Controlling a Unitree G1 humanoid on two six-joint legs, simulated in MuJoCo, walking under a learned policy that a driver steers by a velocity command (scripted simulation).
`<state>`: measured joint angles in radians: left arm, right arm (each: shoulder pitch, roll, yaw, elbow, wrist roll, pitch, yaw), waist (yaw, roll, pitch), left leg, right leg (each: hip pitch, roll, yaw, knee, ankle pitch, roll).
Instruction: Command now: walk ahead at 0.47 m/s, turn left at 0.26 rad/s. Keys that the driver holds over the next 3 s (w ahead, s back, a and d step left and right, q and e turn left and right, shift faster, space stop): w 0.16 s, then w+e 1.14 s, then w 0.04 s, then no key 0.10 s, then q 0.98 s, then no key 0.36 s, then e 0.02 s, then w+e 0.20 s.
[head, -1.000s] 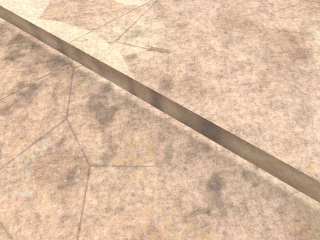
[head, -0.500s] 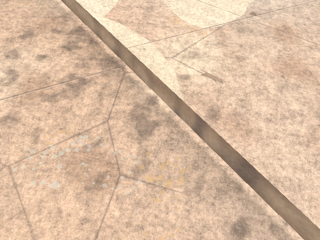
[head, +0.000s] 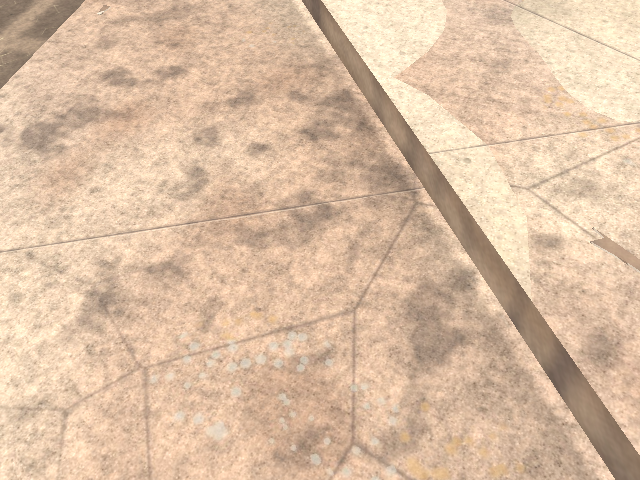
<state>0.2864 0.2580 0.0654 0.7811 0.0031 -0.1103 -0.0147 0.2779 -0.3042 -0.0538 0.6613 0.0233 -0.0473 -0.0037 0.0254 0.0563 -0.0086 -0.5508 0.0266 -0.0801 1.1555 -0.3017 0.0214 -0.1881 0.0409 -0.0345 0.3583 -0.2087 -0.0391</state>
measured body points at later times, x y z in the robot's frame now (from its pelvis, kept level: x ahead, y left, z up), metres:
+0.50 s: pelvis +0.29 +0.05 +0.00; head +0.31 +0.05 +0.45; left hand +0.42 +0.32 -0.12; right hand +0.37 -0.24 -0.10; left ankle +0.31 +0.14 -0.74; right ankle +0.27 -0.10 -0.66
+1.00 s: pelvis +0.54 -0.07 +0.00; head +0.57 -0.10 +0.44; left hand +0.74 +0.15 -0.10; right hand +0.59 -0.39 -0.10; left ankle +0.60 +0.09 -0.66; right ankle +0.54 -0.14 -0.74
